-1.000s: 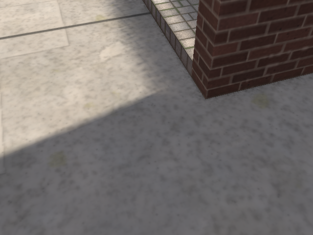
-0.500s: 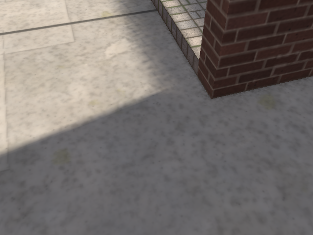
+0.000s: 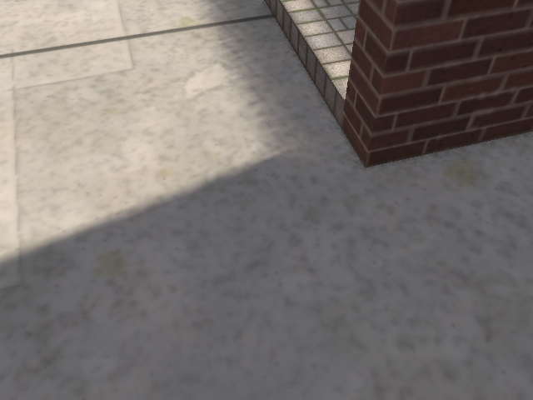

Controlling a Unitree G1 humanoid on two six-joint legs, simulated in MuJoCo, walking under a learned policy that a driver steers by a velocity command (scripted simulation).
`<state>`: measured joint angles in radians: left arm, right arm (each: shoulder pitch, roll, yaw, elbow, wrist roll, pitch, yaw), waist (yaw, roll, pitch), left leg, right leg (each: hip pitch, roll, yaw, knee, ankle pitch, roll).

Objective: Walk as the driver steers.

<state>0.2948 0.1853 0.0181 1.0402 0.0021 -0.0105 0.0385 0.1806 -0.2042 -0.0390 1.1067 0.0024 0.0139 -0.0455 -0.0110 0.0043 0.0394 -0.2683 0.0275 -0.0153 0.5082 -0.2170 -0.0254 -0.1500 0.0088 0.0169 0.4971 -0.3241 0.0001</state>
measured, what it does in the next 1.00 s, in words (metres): walks ahead: right foot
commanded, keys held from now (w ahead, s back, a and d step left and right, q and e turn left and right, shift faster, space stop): no key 0.06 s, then w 0.94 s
